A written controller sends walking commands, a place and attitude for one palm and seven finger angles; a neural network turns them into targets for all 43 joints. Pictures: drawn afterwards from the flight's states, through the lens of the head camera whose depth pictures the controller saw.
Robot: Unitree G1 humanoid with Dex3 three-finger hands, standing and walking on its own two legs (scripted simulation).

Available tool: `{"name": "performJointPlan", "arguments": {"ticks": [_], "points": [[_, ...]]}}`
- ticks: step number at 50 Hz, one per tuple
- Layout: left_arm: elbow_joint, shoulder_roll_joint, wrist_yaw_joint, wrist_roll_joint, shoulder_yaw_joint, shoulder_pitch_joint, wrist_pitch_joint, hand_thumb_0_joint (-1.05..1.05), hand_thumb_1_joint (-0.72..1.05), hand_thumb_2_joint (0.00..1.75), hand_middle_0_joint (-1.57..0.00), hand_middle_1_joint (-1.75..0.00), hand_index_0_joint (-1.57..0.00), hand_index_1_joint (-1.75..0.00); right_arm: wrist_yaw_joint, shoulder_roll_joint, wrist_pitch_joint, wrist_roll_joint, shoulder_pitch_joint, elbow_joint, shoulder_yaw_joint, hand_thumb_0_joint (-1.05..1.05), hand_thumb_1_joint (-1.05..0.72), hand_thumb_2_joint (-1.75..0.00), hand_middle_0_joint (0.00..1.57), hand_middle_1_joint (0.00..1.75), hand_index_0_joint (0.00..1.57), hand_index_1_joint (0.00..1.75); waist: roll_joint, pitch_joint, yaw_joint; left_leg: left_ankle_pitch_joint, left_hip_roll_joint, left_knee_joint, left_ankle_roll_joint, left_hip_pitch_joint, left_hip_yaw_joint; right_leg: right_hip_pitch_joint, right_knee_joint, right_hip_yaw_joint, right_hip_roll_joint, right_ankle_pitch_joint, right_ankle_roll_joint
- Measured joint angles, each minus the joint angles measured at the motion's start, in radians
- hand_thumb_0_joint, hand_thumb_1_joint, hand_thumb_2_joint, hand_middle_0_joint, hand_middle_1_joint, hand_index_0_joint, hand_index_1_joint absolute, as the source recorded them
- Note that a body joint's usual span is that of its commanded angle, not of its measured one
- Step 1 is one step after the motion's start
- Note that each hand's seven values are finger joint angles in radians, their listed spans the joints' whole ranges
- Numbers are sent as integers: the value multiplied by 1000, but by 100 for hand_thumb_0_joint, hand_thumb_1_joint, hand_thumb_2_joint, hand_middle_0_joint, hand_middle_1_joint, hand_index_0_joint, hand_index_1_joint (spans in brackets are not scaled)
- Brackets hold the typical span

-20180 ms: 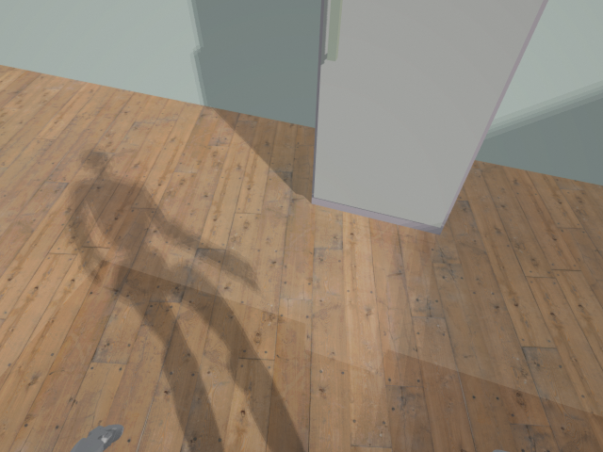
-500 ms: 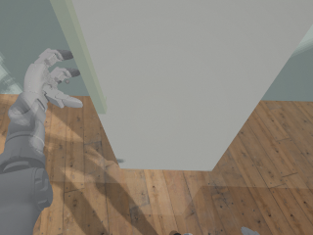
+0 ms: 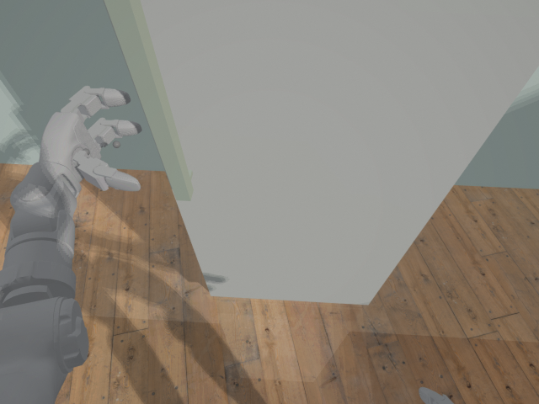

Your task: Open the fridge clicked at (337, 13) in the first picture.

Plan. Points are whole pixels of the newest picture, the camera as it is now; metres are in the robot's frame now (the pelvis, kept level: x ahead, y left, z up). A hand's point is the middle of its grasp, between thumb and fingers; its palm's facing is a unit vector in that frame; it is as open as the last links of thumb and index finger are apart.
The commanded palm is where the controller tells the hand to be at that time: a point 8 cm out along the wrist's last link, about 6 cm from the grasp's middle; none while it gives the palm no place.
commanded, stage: move the hooked fingers beside the handle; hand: left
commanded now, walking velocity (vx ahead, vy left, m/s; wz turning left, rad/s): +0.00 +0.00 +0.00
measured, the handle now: (164, 108) +0.50 +0.17 +0.17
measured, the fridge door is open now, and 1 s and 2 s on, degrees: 0 0 0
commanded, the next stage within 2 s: feel for the door with the fingertips in 0.52 s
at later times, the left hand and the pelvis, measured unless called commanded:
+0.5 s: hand (119, 142) +0.43 +0.22 +0.16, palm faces -0.05 -1.00 -0.02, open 14.0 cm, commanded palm +0.41 +0.27 +0.15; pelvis -0.01 +0.00 +0.00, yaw +0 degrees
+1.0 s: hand (144, 145) +0.45 +0.19 +0.14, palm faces -0.07 -1.00 -0.01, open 14.0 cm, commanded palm +0.41 +0.24 +0.14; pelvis +0.00 +0.00 +0.00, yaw +0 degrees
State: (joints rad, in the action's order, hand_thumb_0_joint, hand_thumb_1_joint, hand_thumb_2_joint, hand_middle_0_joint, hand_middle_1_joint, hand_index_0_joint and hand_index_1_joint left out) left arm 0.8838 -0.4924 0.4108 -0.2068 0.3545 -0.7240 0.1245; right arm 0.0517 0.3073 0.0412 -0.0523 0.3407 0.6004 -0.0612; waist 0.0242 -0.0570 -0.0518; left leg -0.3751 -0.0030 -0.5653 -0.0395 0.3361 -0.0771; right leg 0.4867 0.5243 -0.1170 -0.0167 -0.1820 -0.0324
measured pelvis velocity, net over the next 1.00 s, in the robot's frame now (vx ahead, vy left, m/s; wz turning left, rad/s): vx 0.00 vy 0.00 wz -0.01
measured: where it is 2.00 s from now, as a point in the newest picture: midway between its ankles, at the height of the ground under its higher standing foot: outside the picture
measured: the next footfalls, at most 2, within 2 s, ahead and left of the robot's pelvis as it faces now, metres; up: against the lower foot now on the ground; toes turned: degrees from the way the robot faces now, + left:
none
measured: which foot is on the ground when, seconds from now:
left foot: down 0.00-1.00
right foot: down 0.00-1.00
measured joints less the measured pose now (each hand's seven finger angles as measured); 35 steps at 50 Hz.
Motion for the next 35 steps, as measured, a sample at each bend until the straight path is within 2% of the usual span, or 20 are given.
{"name": "performJointPlan", "arguments": {"ticks": [4,11,19,23,26,31,35], "points": [[-13,8,-9,4,-17,10,-16,-1,-50,30,-30,-120,-30,-120,-4,-2,2,1,-7,-9,0,0,-90,-90,20,30,21,30,5,1,4,3,-3,0,-1,3,1,3,2,0,-3,1,1],[-58,46,-23,-3,-20,33,1,-1,-50,30,-30,-120,-30,-120,-5,-11,5,3,-16,-5,-6,0,-90,-90,20,30,21,30,7,2,12,5,-4,4,0,-12,0,-10,0,1,-3,3,1],[34,2,-41,32,-5,-24,-3,-1,-50,30,-30,-120,-30,-120,3,-10,11,6,-20,-6,-13,0,-90,-90,20,30,21,30,2,19,-3,10,-5,-6,1,7,0,8,8,1,-5,7,-4],[12,4,-15,9,-6,-13,30,-1,-50,30,-30,-120,-30,-120,7,-3,12,5,1,5,-8,0,-90,-90,20,30,21,30,6,15,2,10,-3,-1,2,2,-2,4,4,3,-3,9,-3],[48,-3,7,-5,1,-37,28,-1,-50,30,-30,-120,-30,-120,7,-1,9,1,6,21,-13,0,-90,-90,20,30,21,30,-3,10,-2,9,-2,-4,3,4,0,6,8,1,-3,5,-5],[85,-27,3,19,3,-41,6,-1,-50,30,-30,-120,-30,-120,5,12,8,3,13,10,-4,0,-90,-90,20,30,21,30,1,10,-14,7,-2,-15,4,25,0,26,17,2,-3,5,-7],[70,-21,-1,11,-2,-28,27,-1,-50,30,-30,-120,-30,-120,6,15,8,4,17,8,1,0,-90,-90,20,30,21,30,-1,20,-13,6,-1,-23,3,36,-3,37,22,4,-2,6,-7]]}}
